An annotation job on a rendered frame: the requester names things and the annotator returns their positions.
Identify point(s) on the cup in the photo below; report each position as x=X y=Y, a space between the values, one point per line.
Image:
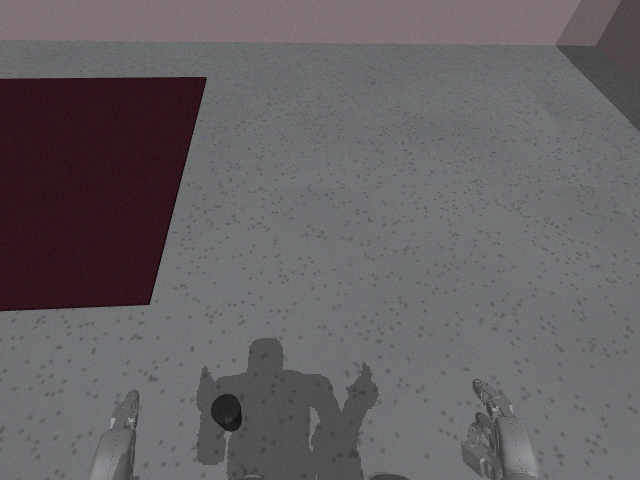
x=226 y=411

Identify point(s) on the left robot hand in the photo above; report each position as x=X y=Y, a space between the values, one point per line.
x=115 y=453

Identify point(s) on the right robot hand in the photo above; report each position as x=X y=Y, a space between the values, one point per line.
x=508 y=437

